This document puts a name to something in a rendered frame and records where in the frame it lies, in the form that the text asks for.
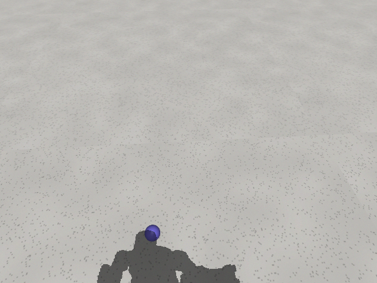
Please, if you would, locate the ball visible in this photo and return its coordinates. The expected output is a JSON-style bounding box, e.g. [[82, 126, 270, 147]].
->
[[145, 225, 160, 242]]

